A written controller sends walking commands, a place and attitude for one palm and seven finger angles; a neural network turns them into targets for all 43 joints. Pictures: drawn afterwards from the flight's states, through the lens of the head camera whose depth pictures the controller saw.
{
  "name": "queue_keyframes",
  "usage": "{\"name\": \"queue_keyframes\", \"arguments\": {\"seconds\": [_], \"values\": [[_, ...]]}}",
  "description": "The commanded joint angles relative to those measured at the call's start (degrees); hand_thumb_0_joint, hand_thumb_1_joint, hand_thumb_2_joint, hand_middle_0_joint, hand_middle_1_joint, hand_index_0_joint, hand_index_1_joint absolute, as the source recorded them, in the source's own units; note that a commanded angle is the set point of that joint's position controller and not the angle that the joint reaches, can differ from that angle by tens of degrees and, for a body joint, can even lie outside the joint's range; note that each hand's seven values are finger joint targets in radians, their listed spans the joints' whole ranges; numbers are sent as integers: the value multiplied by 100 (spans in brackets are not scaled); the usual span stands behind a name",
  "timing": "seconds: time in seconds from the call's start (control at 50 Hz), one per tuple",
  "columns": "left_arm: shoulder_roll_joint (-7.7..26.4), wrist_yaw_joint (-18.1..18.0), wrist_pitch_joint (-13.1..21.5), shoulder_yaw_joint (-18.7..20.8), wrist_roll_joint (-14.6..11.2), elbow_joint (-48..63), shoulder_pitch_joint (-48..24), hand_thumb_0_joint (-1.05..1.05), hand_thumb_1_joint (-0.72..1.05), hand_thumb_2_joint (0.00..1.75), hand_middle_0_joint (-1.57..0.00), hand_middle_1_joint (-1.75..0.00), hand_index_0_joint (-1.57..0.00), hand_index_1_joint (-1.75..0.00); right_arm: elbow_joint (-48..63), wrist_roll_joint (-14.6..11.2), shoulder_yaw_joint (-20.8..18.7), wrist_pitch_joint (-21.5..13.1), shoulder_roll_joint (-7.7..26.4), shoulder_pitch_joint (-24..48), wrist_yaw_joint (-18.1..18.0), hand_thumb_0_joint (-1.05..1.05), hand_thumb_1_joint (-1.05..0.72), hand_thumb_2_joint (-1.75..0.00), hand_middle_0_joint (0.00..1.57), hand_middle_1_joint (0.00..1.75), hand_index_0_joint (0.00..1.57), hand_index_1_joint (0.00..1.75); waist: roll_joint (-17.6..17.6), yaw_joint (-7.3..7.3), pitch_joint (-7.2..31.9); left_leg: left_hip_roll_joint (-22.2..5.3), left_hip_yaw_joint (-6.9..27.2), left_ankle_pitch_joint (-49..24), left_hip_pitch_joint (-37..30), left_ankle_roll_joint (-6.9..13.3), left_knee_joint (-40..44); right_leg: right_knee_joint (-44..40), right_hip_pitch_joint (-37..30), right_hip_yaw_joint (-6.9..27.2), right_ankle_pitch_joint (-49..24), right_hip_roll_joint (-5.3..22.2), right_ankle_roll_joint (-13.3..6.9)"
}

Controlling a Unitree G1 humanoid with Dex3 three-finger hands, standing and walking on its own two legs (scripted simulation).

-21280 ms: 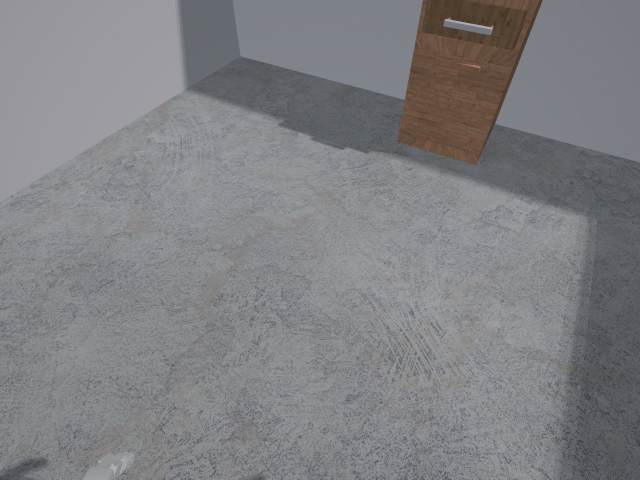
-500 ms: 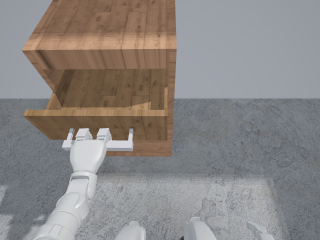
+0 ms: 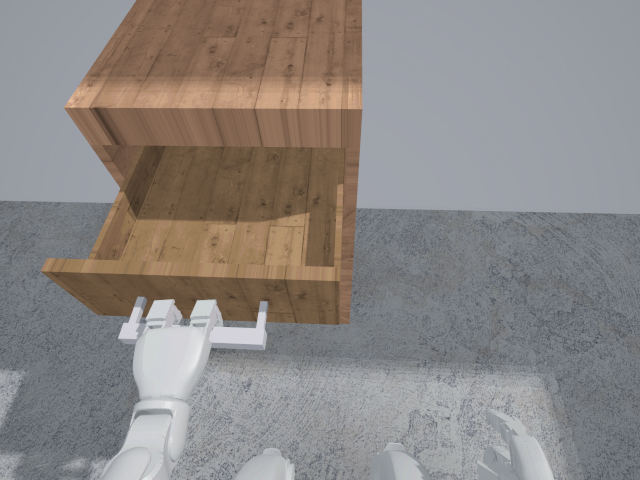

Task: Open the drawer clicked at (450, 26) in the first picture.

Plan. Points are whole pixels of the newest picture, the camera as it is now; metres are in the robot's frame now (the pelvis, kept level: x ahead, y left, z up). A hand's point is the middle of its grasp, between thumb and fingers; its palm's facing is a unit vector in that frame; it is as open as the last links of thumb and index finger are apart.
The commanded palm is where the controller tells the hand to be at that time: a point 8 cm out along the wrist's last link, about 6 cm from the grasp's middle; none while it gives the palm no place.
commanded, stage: pull the drawer open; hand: left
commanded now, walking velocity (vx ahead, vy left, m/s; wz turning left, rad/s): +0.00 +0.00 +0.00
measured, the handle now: (197, 321) +0.32 +0.19 -0.04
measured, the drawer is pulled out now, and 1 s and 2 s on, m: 0.23 0.30 0.30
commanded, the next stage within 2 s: open the thumb to release the handle in 0.74 s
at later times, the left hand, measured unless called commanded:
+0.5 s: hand (178, 411) +0.21 +0.20 -0.06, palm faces -0.03 -0.06 -1.00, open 5.6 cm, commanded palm +0.18 +0.21 -0.01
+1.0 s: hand (161, 415) +0.21 +0.22 -0.06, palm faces +0.00 -0.02 -1.00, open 5.9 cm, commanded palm +0.18 +0.22 -0.01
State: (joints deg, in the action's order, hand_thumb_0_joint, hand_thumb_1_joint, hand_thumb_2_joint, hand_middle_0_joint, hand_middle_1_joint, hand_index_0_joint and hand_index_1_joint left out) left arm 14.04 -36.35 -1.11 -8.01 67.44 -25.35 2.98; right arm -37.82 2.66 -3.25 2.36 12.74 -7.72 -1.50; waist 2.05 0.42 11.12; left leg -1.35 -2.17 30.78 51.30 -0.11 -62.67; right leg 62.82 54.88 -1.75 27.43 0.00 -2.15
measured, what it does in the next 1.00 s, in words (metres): stands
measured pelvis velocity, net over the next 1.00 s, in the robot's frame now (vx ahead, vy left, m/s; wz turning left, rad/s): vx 0.00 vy -0.01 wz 0.01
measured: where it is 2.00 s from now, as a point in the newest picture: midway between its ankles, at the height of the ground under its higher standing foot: outside the picture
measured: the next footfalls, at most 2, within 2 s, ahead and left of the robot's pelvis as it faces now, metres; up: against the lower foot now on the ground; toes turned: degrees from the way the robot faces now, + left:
none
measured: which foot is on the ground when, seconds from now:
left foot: down 0.00-1.00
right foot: down 0.00-1.00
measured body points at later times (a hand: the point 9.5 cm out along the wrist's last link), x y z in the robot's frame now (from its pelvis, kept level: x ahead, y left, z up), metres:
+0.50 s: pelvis +0.00 -0.01 -0.01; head +0.08 -0.03 +0.43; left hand +0.21 +0.20 +0.00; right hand +0.20 -0.24 -0.13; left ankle -0.01 +0.12 -0.66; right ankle +0.02 -0.10 -0.66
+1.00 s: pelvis +0.00 -0.01 -0.03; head +0.09 -0.04 +0.41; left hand +0.20 +0.22 +0.00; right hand +0.20 -0.25 -0.15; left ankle -0.01 +0.12 -0.66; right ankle +0.02 -0.10 -0.66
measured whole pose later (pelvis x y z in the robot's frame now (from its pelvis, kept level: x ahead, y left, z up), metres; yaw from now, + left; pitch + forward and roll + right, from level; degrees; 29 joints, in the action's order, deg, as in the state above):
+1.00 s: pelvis +0.00 -0.01 -0.03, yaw +0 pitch +21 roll +2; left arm 16.8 -37.5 3.5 -2.5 66.6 -9.0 20.1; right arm -34.3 4.3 -2.8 2.3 13.4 -4.9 -0.9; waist 1.5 2.3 11.2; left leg -1.4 -2.0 34.2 56.9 -1.1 -70.3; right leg 71.6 61.2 -1.7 31.3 0.0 -3.2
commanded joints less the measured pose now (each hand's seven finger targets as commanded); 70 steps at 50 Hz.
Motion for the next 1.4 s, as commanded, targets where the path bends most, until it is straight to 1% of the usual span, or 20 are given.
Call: {"name": "queue_keyframes", "arguments": {"seconds": [0.0,0.08,0.1,0.22,0.4,0.52,0.56,0.7,0.76,0.8,0.82,0.84,0.88,0.92,0.98,1.06,1.14,1.22,1.24,1.38], "values": [[803,-201,-144,618,-161,1101,-117,0,90,90,-40,-135,-40,-135,778,30,-171,-203,652,225,-39,0,-90,-90,20,30,20,30,-350,95,1614,350,57,-1705,-848,147,613,-888,-1462,154,-1994,-176,-64],[859,-194,-117,710,-189,1233,284,0,90,90,-40,-135,-40,-135,829,23,-142,-202,616,319,-53,0,-90,-90,20,30,20,30,-551,153,1493,368,35,-1525,-677,146,587,-908,-1530,229,-1886,-154,-31],[855,-185,-112,717,-196,1283,417,0,90,90,-40,-135,-40,-135,865,26,-126,-206,623,362,-54,0,-90,-90,20,30,20,30,-415,176,1475,372,43,-1555,-666,143,584,-891,-1539,232,-1953,-157,-54],[752,-244,-47,668,-162,1612,1166,0,90,90,-40,-135,-40,-135,984,49,-100,-208,583,464,-8,0,-90,-90,20,30,20,30,-435,232,1444,371,39,-1624,-677,128,494,-795,-1454,256,-2046,-155,-49],[826,-304,2,755,-157,2071,1584,0,90,90,-40,-135,-40,-135,1069,91,-77,-203,583,609,19,0,-90,-90,20,30,20,30,-294,221,1383,353,74,-1486,-665,126,396,-696,-1212,242,-1783,-161,-79],[862,-295,116,851,-194,2234,2242,0,90,90,-40,-135,-40,-135,1156,115,-52,-248,555,662,26,0,-90,-90,20,30,20,30,-506,317,1367,371,70,-1464,-533,121,299,-606,-1213,321,-1856,-143,-59],[814,-276,137,750,-182,2332,2187,0,90,90,-40,-135,-40,-135,1185,127,-43,-244,557,684,34,0,-90,-90,20,30,20,30,-493,269,1258,373,78,-1345,-486,131,276,-629,-1112,341,-1689,-139,-56],[897,-161,285,878,-288,2686,3244,0,90,90,-40,-135,-40,-135,1402,118,3,-260,533,710,113,0,-90,-90,20,30,20,30,-307,479,1442,393,65,-1553,-462,112,224,-465,-1287,392,-2010,-151,-116],[891,-109,361,900,-307,2696,3589,0,90,90,-40,-135,-40,-135,1442,118,24,-241,504,722,155,0,-90,-90,20,30,20,30,-456,500,1288,401,77,-1483,-299,105,197,-436,-1258,469,-2007,-162,-104],[885,-78,407,893,-319,2833,3579,0,90,90,-40,-135,-40,-135,1467,141,21,-247,512,732,173,0,-90,-90,20,30,20,30,-469,440,1260,393,81,-1499,-255,113,139,-426,-1257,534,-2192,-138,-103],[1310,-218,411,1049,-117,2847,1348,0,90,90,-40,-135,-40,-135,1182,180,-7,-175,654,754,104,0,-90,-90,20,30,20,30,-624,-25,1127,354,140,-1205,-103,130,-113,-426,-620,669,-1772,-54,-32],[1246,-309,472,1253,-6,2637,1491,0,83,87,-40,-134,-40,-134,1183,200,-68,-210,569,660,36,0,-90,-90,20,30,20,30,-412,201,1208,362,93,-1074,8,128,-113,-367,-738,510,-1467,-66,-20],[1157,-357,492,1229,-16,2316,1875,0,69,81,-38,-133,-38,-133,1166,200,-57,-266,554,643,30,0,-90,-90,20,30,20,30,-392,243,1179,375,84,-1076,-16,118,-142,-371,-638,520,-1411,-88,-56],[1100,-372,424,1200,-135,2459,2002,0,55,75,-38,-131,-38,-131,1204,188,-101,-270,583,597,24,0,-90,-90,20,30,20,30,-296,285,1590,388,54,-1288,-229,131,-119,-343,-856,505,-1707,-89,-57],[919,-275,223,914,-319,2689,1897,0,34,66,-36,-129,-36,-129,1208,145,-152,-249,624,525,1,0,-90,-90,20,30,20,30,-338,177,1833,378,54,-1444,-441,142,-40,-415,-1100,398,-1957,-73,-12],[873,-64,116,632,-370,2663,1658,0,6,54,-34,-126,-34,-126,1164,117,-95,-245,660,567,-72,0,-90,-90,20,30,20,30,-582,47,1638,348,108,-1343,-383,165,42,-515,-1058,316,-1818,-68,35],[1043,51,238,761,-325,2394,1643,0,-22,42,-32,-123,-32,-123,1116,109,-50,-279,640,566,-141,0,-90,-90,20,30,20,30,-800,91,1382,340,98,-1106,-148,178,57,-583,-1038,327,-1564,-47,46],[1108,22,390,862,-265,2419,1754,0,-50,30,-30,-120,-30,-120,1122,128,-28,-283,622,566,-127,0,-90,-90,20,30,20,30,-442,175,1439,354,70,-1162,-237,161,47,-516,-934,343,-1483,-54,5],[1089,18,404,856,-271,2443,1878,0,-50,30,-30,-120,-30,-120,1132,114,-49,-282,615,568,-109,0,-90,-90,20,30,20,30,-262,211,1419,353,73,-1176,-298,157,60,-523,-929,307,-1470,-70,-21],[953,-95,370,781,-298,2495,1762,0,-50,30,-30,-120,-30,-120,1185,131,-89,-220,615,579,-38,0,-90,-90,20,30,20,30,-305,143,1284,322,116,-1063,-361,151,98,-557,-706,190,-1107,-86,-31]]}}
